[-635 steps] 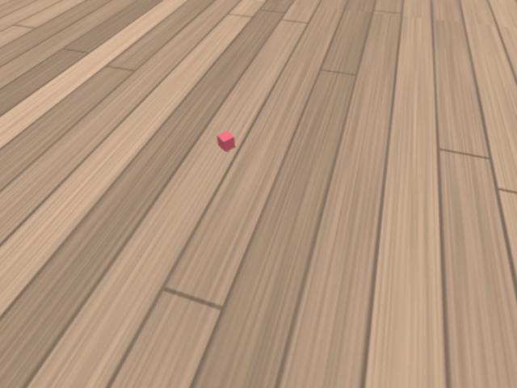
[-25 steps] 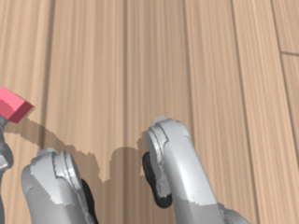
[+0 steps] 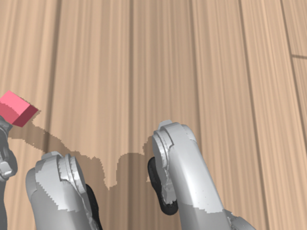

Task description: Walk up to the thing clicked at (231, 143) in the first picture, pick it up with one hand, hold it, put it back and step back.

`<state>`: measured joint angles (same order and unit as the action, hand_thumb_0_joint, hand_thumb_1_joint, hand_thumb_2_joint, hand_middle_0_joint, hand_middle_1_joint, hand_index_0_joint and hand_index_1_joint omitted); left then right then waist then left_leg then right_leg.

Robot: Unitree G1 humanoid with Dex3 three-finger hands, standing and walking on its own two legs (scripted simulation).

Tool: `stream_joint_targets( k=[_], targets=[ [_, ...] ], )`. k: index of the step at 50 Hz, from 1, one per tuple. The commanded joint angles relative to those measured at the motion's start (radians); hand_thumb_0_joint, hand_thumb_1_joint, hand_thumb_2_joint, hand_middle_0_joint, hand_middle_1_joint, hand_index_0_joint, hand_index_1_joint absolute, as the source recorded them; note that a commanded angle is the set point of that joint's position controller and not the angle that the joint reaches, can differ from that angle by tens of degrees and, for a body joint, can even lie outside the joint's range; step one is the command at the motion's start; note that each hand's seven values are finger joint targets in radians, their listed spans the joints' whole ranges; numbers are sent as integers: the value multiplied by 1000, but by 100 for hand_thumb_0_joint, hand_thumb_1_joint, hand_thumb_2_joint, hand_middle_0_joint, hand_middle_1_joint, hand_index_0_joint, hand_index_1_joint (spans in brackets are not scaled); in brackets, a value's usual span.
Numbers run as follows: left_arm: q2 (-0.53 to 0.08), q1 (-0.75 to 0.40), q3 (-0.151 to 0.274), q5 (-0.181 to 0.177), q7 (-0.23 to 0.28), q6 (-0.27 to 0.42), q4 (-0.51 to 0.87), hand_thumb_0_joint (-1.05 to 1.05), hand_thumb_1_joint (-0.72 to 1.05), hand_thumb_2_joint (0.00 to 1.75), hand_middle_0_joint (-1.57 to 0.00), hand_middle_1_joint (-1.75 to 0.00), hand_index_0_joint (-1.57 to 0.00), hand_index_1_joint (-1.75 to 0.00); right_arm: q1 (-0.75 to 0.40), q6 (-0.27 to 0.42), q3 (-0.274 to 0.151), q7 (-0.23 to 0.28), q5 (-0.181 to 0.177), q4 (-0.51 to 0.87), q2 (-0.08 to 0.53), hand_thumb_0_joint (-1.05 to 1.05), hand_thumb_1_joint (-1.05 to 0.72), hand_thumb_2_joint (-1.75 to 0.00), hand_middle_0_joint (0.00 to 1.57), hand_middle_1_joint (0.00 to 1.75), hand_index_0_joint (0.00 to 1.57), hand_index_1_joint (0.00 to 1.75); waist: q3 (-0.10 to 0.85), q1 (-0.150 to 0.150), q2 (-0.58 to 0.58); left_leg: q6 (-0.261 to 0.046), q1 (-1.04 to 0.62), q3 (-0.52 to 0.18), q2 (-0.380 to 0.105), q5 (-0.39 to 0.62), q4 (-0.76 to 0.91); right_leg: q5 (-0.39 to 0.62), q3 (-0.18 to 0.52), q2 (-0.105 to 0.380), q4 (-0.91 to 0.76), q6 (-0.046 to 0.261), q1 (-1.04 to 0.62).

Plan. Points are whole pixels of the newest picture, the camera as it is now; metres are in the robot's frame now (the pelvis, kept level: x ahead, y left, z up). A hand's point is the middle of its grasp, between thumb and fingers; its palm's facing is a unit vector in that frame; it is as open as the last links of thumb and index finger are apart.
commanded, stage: rise first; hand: left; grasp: from above
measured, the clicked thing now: (15, 109) +0.48 +0.30 -0.28
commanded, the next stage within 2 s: none
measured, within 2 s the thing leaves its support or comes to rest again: neither
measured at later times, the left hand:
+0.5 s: hand out of the picture +0.44 +0.33 -0.16, palm faces -0.25 -0.32 -0.91, open 13.4 cm
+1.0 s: hand out of the picture +0.44 +0.33 -0.16, palm faces -0.25 -0.32 -0.92, open 13.0 cm
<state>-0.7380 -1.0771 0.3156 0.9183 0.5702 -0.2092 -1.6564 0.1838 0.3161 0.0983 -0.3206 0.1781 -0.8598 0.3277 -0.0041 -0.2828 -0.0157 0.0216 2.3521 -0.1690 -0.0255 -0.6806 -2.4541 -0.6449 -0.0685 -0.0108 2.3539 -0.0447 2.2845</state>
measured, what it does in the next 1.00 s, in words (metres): stands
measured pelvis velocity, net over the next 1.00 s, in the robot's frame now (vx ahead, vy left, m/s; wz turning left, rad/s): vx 0.00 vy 0.00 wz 0.00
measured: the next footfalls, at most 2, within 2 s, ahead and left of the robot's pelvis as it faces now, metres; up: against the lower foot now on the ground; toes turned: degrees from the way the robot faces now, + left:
none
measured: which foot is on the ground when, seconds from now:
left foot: down 0.00-1.00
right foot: down 0.00-1.00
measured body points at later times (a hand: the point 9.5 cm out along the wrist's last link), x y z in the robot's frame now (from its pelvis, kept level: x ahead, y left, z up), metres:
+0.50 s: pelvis +0.00 +0.00 +0.00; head +0.24 +0.06 +0.37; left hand +0.46 +0.34 -0.11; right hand +0.00 -0.26 -0.09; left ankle +0.07 +0.13 -0.28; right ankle +0.11 -0.13 -0.28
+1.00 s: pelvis +0.00 +0.00 +0.00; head +0.24 +0.06 +0.38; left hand +0.45 +0.34 -0.11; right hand +0.00 -0.26 -0.09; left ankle +0.07 +0.13 -0.28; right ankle +0.11 -0.13 -0.28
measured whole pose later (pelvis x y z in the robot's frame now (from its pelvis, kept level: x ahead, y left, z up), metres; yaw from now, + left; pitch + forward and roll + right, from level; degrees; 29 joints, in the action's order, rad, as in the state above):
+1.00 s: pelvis +0.00 +0.00 +0.00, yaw +0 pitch +31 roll -8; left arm -0.76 -1.08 0.32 0.93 0.59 -0.19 -1.69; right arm 0.21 0.35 0.10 -0.33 0.19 -0.88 0.34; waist -0.02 -0.30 -0.01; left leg 0.02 2.34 -0.17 -0.03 -0.68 -2.45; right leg -0.64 -0.07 -0.01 2.35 -0.05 2.27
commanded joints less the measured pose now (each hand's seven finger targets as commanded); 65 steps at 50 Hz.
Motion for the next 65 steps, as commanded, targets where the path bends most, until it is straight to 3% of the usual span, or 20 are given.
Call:
stream_joint_targets(
  k=[1, 14, 21, 23, 24, 28, 29, 31, 34, 37, 39, 41, 47, 50, 52, 54, 56, 58, 63, 65],
  targets=[
    [-226, -295, -29, 13, 34, 4, 112, 0, -50, 92, -17, -101, -17, -101, 237, 9, -75, -3, -5, -20, 256, 0, -92, -91, 20, 30, 20, 30, 643, -24, -298, -39, -475, 113, 7, 153, 250, 161, -110, -36, -232, 75, -335],
    [-238, -280, -39, 16, 32, 7, 99, 0, -47, 90, -19, -98, -19, -98, 217, 15, -72, -3, -6, -17, 255, 0, -92, -91, 20, 30, 20, 30, 642, -13, -293, -40, -473, 111, 10, 125, 260, 127, -109, -36, -235, 76, -330],
    [-271, -312, -19, 23, 41, 13, 112, 0, -43, 87, -23, -95, -23, -95, 249, 19, -69, -5, 3, -31, 263, 0, -92, -91, 20, 30, 20, 30, 633, -34, -269, -47, -455, 118, 7, 154, 234, 160, -103, -35, -242, 70, -359],
    [-241, -313, -38, 19, 37, 13, 93, 0, -44, 87, -23, -95, -22, -95, 246, 21, -68, -6, 4, -24, 260, 0, -92, -91, 20, 30, 20, 30, 627, -39, -276, -46, -457, 118, 7, 142, 239, 148, -104, -37, -248, 71, -359],
    [-276, -315, -13, 26, 42, 13, 109, 0, -44, 87, -23, -94, -22, -95, 264, 23, -73, -5, 5, -42, 270, 0, -92, -91, 20, 30, 20, 30, 643, -36, -288, -44, -476, 114, 6, 144, 243, 150, -108, -36, -244, 72, -354],
    [-234, -282, -39, 21, 40, 7, 81, 0, -42, 87, -25, -92, -24, -93, 232, 23, -73, -8, 0, -17, 263, 0, -92, -91, 20, 30, 20, 30, 626, -26, -299, -41, -485, 109, 6, 131, 254, 136, -113, -37, -238, 75, -327],
    [-271, -289, -20, 28, 40, 8, 106, 0, -43, 87, -24, -92, -23, -93, 256, 24, -77, -7, 0, -38, 269, 0, -92, -91, 20, 30, 20, 30, 626, -32, -303, -42, -483, 110, 8, 130, 254, 136, -112, -37, -239, 75, -327],
    [-263, -293, -22, 20, 44, 10, 118, 0, -43, 87, -24, -94, -24, -94, 238, 25, -73, -7, -3, -23, 265, 0, -92, -91, 20, 30, 20, 30, 645, -18, -301, -42, -485, 112, 7, 134, 257, 141, -109, -40, -240, 76, -347],
    [-247, -297, -32, 28, 47, 8, 97, 0, -43, 87, -24, -93, -23, -93, 244, 24, -70, -11, 0, -20, 268, 0, -92, -91, 20, 30, 20, 30, 629, -37, -299, -43, -468, 114, 7, 148, 248, 156, -109, -38, -238, 74, -338],
    [-306, -291, 10, 31, 51, 16, 100, 0, -40, 85, -27, -89, -26, -90, 260, 29, -74, -7, 4, -43, 274, 0, -91, -91, 20, 30, 20, 30, 602, -34, -279, -48, -451, 113, 8, 108, 250, 113, -107, -34, -247, 72, -330],
    [-231, -309, -53, 26, 39, 19, 74, 0, -40, 84, -27, -91, -26, -91, 233, 37, -70, -9, 5, -30, 262, 0, -92, -91, 20, 30, 20, 30, 587, -50, -283, -44, -472, 108, 6, 93, 258, 102, -113, -39, -250, 76, -317],
    [-281, -298, -6, 24, 51, 19, 81, 0, -39, 84, -28, -89, -27, -89, 265, 38, -74, -9, 5, -42, 278, 0, -91, -91, 20, 30, 20, 30, 619, -43, -293, -41, -489, 106, 6, 133, 249, 140, -115, -37, -239, 75, -332],
    [-245, -282, -36, 25, 49, 18, 69, 0, -38, 83, -28, -89, -27, -90, 244, 39, -69, -14, 0, -22, 272, 0, -92, -91, 20, 30, 20, 30, 625, -30, -299, -39, -491, 107, 6, 146, 255, 151, -115, -39, -236, 76, -336],
    [-290, -287, -2, 28, 56, 20, 104, 0, -37, 82, -28, -89, -28, -89, 263, 37, -72, -16, 3, -38, 272, 0, -92, -91, 20, 30, 20, 30, 644, -26, -297, -43, -480, 115, 6, 169, 243, 173, -110, -35, -237, 72, -363],
    [-243, -289, -43, 21, 46, 16, 58, 0, -37, 82, -30, -88, -29, -89, 241, 37, -68, -15, 4, -24, 266, 0, -92, -91, 20, 30, 20, 30, 606, -40, -285, -47, -449, 119, 6, 133, 244, 147, -104, -42, -252, 70, -363],
    [-318, -269, 15, 27, 53, 23, 101, 0, -36, 82, -30, -87, -29, -88, 268, 40, -78, -12, 2, -43, 282, 0, -91, -91, 20, 30, 20, 30, 624, -22, -292, -45, -468, 113, 8, 126, 251, 132, -110, -37, -246, 71, -353],
    [-246, -286, -43, 27, 44, 25, 82, 0, -36, 81, -30, -88, -29, -88, 236, 42, -66, -16, 7, -22, 263, 0, -91, -91, 20, 30, 20, 30, 610, -34, -287, -46, -461, 115, 8, 119, 250, 123, -110, -37, -245, 73, -347],
    [-295, -297, -11, 34, 47, 28, 92, 0, -34, 80, -31, -85, -31, -86, 259, 43, -73, -13, 5, -33, 279, 0, -91, -90, 20, 30, 20, 30, 606, -46, -281, -47, -468, 108, 7, 119, 246, 127, -113, -37, -246, 71, -338],
    [-285, -303, 2, 26, 64, 30, 96, 0, -34, 80, -31, -86, -31, -87, 271, 43, -75, -16, 11, -39, 274, 0, -91, -91, 20, 30, 20, 30, 641, -42, -310, -39, -498, 113, 6, 169, 249, 176, -112, -36, -243, 73, -372],
    [-243, -296, -34, 24, 60, 25, 75, 0, -35, 81, -31, -86, -30, -87, 241, 43, -72, -17, 6, -26, 265, 0, -92, -91, 20, 30, 20, 30, 631, -35, -293, -41, -486, 108, 5, 143, 247, 151, -114, -37, -245, 73, -343]
  ],
)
